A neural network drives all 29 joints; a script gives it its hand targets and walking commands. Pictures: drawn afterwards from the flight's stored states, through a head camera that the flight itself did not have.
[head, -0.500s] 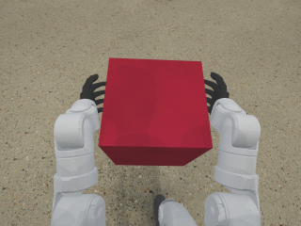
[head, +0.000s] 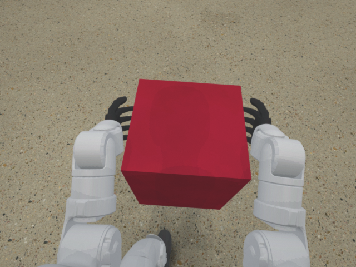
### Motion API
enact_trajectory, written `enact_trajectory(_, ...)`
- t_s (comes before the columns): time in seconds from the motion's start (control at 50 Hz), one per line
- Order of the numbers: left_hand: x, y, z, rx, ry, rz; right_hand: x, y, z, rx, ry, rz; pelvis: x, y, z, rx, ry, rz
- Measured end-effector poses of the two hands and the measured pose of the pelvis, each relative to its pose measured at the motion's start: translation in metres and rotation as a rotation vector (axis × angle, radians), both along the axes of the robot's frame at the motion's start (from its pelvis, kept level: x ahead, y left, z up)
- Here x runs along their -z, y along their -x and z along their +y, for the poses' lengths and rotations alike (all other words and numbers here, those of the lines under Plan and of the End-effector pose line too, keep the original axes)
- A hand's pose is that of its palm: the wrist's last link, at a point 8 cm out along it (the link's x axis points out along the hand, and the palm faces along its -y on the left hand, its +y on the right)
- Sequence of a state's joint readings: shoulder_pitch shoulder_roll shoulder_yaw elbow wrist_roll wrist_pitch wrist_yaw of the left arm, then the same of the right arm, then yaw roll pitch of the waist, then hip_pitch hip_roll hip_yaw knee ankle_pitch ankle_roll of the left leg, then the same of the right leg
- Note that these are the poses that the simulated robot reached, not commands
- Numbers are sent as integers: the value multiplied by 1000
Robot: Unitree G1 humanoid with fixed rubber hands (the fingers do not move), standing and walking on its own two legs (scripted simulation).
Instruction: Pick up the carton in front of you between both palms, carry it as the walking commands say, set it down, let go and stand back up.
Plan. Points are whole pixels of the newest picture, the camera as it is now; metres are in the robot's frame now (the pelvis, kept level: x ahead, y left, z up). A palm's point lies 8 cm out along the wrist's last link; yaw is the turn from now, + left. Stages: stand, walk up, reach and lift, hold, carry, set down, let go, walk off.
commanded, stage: carry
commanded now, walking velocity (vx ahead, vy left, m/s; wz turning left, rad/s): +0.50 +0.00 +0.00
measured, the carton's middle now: (184, 151) +0.36 +0.02 +0.02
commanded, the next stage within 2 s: none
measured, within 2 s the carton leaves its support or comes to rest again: neither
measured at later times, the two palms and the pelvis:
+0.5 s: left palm (150, 47) +0.63 +0.13 +0.10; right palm (261, 48) +0.64 -0.17 +0.11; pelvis +0.34 -0.02 +0.00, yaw +0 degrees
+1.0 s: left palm (153, 3) +0.90 +0.17 +0.08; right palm (239, 2) +0.91 -0.13 +0.10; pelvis +0.64 +0.01 +0.00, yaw -1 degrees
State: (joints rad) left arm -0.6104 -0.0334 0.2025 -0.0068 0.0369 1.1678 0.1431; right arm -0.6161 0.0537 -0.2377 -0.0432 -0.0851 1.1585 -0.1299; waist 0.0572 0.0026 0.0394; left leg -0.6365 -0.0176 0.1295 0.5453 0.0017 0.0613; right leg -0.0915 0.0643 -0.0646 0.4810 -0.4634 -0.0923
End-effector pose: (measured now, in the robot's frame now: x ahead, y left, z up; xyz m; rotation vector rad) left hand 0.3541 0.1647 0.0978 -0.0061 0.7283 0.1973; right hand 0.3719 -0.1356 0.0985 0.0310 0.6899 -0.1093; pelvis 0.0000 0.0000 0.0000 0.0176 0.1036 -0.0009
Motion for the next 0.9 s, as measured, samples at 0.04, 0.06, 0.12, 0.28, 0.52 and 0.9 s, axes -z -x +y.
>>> enact_trajectory(0.04,0,-39,0,27,12,-37,-3,-30,-1,25,15,-36,9,-34,6,9,8,-13)
enact_trajectory(0.06,1,-57,-2,41,21,-41,-4,-43,-3,35,30,-41,9,-47,7,7,-3,-12)
enact_trajectory(0.12,3,-99,-11,87,22,1,-2,-73,-11,70,42,1,1,-81,14,15,7,-5)
enact_trajectory(0.28,-8,-182,-29,116,47,33,-17,-143,-29,150,9,32,-26,-178,18,30,59,5)
enact_trajectory(0.52,-1,-280,-36,-4,63,-56,-6,-275,-33,39,-46,-52,-3,-357,-26,-19,53,-32)
enact_trajectory(0.9,-11,-481,-16,17,41,-52,-17,-475,-13,19,-6,-52,-10,-586,-4,-21,16,-48)
